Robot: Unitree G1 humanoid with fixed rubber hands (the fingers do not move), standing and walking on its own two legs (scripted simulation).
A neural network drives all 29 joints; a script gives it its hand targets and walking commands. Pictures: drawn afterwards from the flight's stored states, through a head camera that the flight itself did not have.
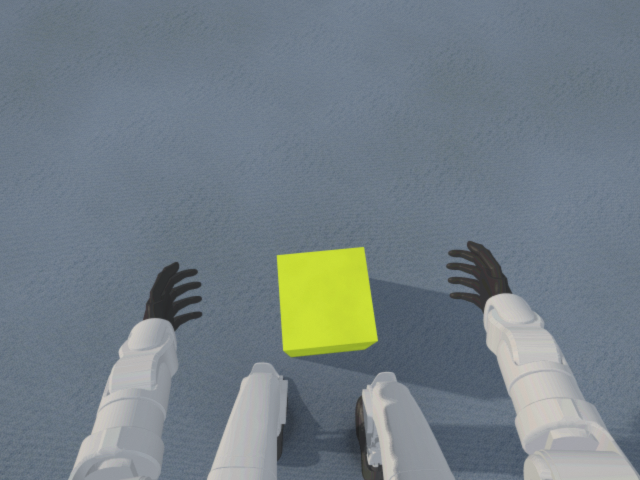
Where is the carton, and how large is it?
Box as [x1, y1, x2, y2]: [277, 247, 377, 356]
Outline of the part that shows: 363,247 277,255 283,350 290,356 364,349 377,340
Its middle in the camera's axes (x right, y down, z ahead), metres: +0.02 +0.17 +0.97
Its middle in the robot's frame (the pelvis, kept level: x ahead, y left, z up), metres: +0.40 +0.01 -0.55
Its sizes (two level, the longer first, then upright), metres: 0.210 0.200 0.250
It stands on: the floor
